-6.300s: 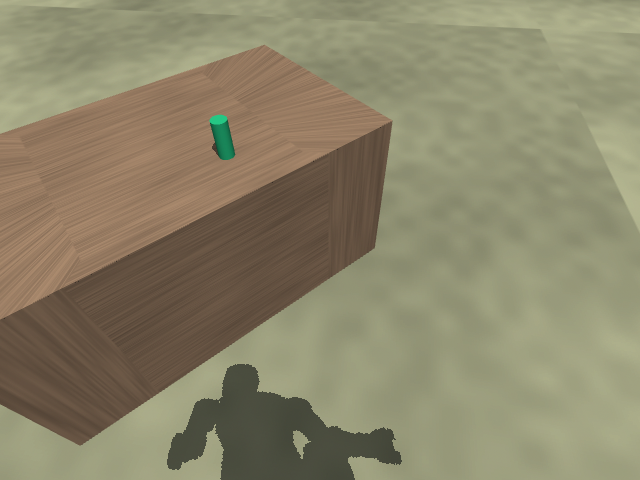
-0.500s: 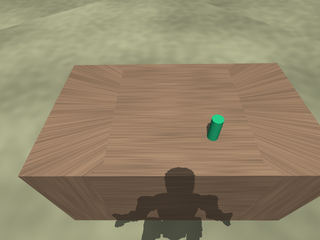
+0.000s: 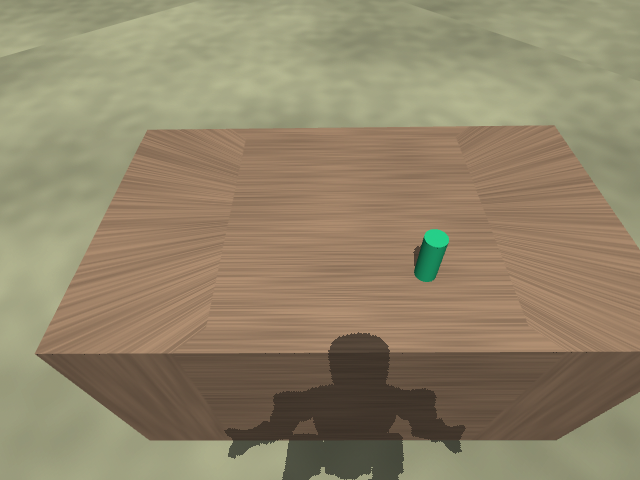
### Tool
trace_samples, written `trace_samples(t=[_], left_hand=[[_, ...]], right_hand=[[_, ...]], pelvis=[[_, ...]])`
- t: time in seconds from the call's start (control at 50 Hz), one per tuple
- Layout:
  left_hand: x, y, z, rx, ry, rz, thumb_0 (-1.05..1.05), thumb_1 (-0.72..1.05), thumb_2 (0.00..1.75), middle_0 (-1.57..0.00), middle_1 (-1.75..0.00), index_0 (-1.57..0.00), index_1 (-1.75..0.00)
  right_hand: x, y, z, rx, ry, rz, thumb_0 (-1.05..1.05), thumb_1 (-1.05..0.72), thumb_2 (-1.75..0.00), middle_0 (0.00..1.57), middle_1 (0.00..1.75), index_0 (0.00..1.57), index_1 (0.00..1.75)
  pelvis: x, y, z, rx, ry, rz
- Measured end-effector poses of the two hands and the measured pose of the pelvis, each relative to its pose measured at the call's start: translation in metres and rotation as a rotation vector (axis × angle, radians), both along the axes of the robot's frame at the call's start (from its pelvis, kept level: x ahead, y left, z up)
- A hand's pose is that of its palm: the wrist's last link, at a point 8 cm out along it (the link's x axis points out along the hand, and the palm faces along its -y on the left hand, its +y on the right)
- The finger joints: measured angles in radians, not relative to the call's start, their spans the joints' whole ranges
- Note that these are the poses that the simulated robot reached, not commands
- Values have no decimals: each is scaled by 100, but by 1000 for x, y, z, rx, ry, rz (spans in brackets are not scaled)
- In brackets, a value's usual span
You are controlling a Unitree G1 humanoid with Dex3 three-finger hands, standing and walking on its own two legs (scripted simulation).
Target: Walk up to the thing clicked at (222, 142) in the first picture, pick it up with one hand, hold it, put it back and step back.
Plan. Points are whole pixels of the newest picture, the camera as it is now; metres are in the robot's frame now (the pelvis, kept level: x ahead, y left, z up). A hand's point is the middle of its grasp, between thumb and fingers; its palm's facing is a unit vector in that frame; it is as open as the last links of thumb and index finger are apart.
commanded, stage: stand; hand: right
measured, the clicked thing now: (430, 256) +0.53 -0.20 -0.13
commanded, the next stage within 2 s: rise first in 0.30 s
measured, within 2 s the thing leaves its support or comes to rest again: neither
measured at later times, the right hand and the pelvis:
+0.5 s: hand out of the picture +0.11 -0.24 -0.15, palm faces +0.05 +0.94 -0.33, open 8.0 cm; pelvis -0.01 +0.00 +0.00, yaw +0 degrees
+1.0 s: hand (524, 456) +0.17 -0.24 -0.10, palm faces +0.22 +0.91 -0.36, open 16.4 cm; pelvis +0.01 +0.01 -0.01, yaw -1 degrees
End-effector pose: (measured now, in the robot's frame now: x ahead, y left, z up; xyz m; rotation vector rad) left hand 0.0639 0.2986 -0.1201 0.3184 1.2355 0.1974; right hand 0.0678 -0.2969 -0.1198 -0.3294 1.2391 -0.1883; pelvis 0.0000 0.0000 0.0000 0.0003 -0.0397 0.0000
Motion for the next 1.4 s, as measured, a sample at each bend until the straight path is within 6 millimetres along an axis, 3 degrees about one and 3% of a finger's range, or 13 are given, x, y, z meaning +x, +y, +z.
trace_samples(t=[0.42,0.48,0.6,0.68,0.9,1.02,1.22,1.4], left_hand=[[2,1,1,4,-3,-3,0,90,89,-20,-30,-20,-30],[19,-5,4,-8,-117,25,1,86,85,-17,-26,-16,-26],[68,-16,14,-20,-317,52,1,61,60,-8,-14,-8,-14],[84,-17,21,-23,-378,60,0,41,42,-6,-10,-6,-10],[79,-21,19,-38,-393,71,0,-14,14,-5,-7,-6,-6],[88,-19,28,-17,-438,42,0,-36,9,-6,-7,-7,-6],[97,-35,30,-67,-469,19,-1,-49,6,-6,-7,-7,-6],[96,-28,34,-44,-486,18,-1,-51,6,-6,-8,-7,-6]], right_hand=[[-1,0,-1,3,0,-1,0,-90,-90,20,30,20,30],[16,7,2,16,-110,-30,1,-86,-86,17,26,17,26],[69,14,14,13,-340,-84,1,-61,-61,12,14,11,14],[85,11,30,-5,-438,-88,0,-40,-42,9,10,9,9],[71,12,43,-43,-443,-103,0,13,-16,6,6,7,6],[79,13,55,-63,-506,-88,-1,33,-10,6,6,6,6],[90,18,76,-66,-612,-67,-1,47,-7,5,6,6,6],[87,18,88,-71,-654,-57,-1,50,-7,5,6,6,6]], pelvis=[[0,0,0,1,0,-2],[-5,0,-3,1,11,-1],[-13,3,-7,0,54,-6],[-9,4,-7,1,77,-4],[4,9,-7,1,71,-11],[6,12,-7,-3,60,-12],[13,13,-6,-2,45,-14],[12,11,-6,-4,27,-15]])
